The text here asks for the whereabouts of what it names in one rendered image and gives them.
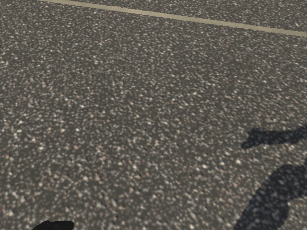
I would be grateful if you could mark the robot left hand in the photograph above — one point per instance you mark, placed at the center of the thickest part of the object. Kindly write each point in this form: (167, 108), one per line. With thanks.
(55, 225)

